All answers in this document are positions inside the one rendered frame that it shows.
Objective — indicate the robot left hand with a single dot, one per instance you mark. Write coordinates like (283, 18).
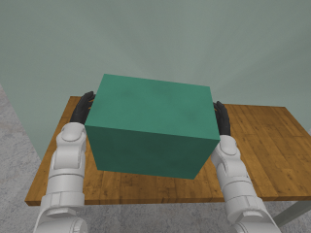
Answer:
(81, 111)

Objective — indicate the carton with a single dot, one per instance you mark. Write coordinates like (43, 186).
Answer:
(151, 127)

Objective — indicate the right robot upper arm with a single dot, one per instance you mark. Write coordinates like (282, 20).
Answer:
(253, 227)

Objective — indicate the right robot forearm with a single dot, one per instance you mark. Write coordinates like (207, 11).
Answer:
(241, 201)

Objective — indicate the left robot forearm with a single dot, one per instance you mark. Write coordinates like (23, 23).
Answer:
(64, 195)

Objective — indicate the robot right hand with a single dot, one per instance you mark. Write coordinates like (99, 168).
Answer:
(222, 119)

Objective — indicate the left robot upper arm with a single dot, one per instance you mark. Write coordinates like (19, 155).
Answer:
(66, 225)

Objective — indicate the table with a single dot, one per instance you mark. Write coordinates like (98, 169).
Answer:
(274, 147)

